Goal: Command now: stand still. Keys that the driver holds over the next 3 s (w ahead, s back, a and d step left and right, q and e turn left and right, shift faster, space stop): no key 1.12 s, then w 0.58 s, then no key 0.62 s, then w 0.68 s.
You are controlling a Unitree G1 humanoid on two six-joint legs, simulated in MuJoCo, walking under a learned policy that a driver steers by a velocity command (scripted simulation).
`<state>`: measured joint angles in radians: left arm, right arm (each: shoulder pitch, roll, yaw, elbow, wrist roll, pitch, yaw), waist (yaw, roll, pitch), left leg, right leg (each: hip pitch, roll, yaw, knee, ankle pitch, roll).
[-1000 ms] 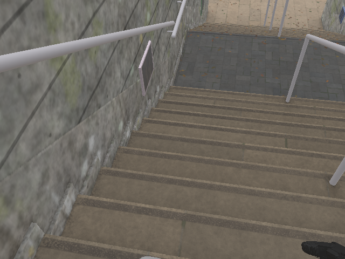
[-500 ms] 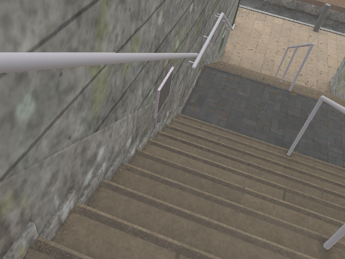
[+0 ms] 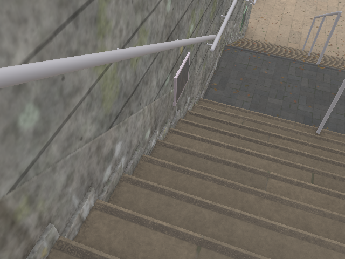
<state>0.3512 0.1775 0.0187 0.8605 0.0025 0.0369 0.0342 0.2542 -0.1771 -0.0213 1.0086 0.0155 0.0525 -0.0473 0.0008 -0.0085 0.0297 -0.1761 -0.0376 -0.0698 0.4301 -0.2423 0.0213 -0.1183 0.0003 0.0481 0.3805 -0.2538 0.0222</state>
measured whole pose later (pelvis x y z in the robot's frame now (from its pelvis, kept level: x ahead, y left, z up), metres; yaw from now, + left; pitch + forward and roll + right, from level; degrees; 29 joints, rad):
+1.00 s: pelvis +0.00 -0.03 +0.00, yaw -1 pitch +0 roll +0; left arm 0.39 0.14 0.02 1.01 -0.01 0.04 0.05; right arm 0.33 -0.13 -0.05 1.15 0.02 0.02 -0.04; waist 0.01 0.01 0.02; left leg -0.14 0.02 -0.07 0.36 -0.21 -0.03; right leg -0.10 0.05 0.05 0.33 -0.22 -0.03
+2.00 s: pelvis +0.29 -0.07 -0.19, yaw -1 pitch +2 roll -1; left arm 0.46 0.13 -0.02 1.08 0.02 -0.06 -0.02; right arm 0.21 -0.18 -0.01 0.94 0.03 -0.03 -0.08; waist 0.01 0.03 0.01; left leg -0.83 0.01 -0.14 1.50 -0.36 -0.01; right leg -0.30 0.04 -0.06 0.69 -0.43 -0.04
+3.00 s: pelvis +0.58 -0.11 -0.35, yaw -1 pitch +2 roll +1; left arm 0.30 0.17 0.04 0.92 0.01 -0.07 -0.03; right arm 0.45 -0.21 -0.04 1.02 0.04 -0.08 -0.01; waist 0.02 0.00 -0.03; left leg -0.66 -0.04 -0.15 1.89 -0.62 0.08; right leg -0.31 0.05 -0.03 0.61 -0.38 -0.08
